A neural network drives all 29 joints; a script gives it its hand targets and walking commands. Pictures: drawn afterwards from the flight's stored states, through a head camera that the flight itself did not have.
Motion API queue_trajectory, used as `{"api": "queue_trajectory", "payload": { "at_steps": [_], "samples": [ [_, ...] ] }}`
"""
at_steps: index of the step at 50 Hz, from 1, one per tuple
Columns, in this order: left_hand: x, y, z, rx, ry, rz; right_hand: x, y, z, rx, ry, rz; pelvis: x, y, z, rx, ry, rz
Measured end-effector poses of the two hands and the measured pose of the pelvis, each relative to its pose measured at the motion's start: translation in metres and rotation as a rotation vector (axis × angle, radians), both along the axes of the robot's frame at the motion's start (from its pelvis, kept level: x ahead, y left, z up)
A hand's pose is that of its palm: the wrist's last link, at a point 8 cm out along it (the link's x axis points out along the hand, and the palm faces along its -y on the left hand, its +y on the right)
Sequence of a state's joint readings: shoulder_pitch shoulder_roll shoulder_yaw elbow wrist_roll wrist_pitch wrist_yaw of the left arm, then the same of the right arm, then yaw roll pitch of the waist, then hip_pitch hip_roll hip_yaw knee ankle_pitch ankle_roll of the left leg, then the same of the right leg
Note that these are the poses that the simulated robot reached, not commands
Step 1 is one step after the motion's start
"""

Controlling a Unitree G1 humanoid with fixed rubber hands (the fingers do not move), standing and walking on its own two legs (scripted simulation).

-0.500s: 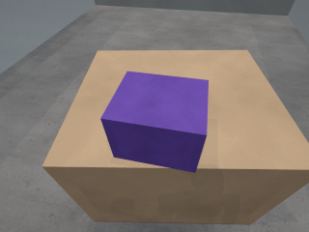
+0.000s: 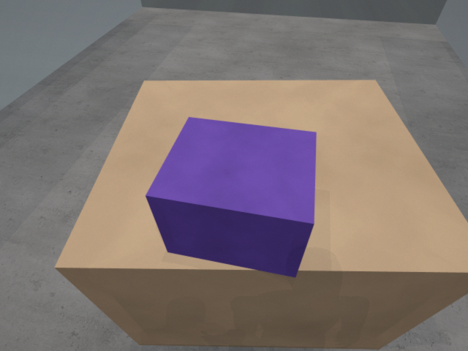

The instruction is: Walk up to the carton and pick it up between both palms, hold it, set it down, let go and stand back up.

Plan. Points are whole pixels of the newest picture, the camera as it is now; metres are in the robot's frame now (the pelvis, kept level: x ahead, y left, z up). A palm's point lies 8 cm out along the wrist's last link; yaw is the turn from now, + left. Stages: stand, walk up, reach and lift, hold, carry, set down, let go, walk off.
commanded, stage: stand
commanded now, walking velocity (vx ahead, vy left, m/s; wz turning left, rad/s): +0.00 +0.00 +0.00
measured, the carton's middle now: (239, 193) +0.42 +0.01 +0.01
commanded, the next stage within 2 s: none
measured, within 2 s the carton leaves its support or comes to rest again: neither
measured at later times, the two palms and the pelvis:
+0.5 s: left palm out of the picture +0.02 +0.23 -0.13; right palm out of the picture +0.03 -0.24 -0.14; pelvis +0.01 +0.00 +0.00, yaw +0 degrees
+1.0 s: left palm out of the picture +0.01 +0.22 -0.14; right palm out of the picture +0.02 -0.23 -0.14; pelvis +0.01 -0.01 +0.00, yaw +0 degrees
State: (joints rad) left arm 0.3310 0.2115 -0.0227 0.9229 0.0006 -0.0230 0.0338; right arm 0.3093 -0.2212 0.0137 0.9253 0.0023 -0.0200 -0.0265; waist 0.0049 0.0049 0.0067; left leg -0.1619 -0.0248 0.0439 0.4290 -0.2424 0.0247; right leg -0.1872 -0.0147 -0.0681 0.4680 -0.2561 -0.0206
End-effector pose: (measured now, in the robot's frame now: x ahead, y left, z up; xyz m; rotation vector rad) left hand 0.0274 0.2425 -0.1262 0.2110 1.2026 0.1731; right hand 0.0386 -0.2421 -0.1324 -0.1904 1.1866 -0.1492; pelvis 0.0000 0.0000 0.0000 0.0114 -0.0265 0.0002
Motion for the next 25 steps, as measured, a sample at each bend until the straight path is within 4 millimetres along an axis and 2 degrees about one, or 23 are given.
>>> {"api": "queue_trajectory", "payload": {
  "at_steps": [10,25],
  "samples": [
    [0.005,-0.003,-0.001,0.000,0.022,0.000,0.002,0.000,-0.001,0.001,0.025,-0.008,0.007,-0.002,0.002,-0.001,0.000,-0.001],
    [-0.004,-0.008,-0.004,-0.008,0.073,0.012,-0.009,0.004,-0.005,0.010,0.089,-0.011,0.008,-0.003,0.003,-0.003,0.000,0.001]
  ]
}}
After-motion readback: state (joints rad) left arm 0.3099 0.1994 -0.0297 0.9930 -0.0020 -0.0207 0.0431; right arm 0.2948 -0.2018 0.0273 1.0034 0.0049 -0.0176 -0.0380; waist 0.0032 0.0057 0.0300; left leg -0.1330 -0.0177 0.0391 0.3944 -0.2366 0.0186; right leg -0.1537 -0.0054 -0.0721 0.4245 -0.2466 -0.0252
